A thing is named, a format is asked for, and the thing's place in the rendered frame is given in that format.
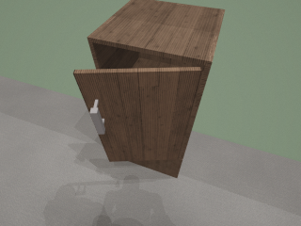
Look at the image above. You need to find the cupboard door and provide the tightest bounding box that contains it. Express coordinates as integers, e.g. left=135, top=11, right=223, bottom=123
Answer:
left=73, top=67, right=202, bottom=162

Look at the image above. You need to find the handle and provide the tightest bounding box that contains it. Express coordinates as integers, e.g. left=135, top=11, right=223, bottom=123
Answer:
left=89, top=99, right=105, bottom=135

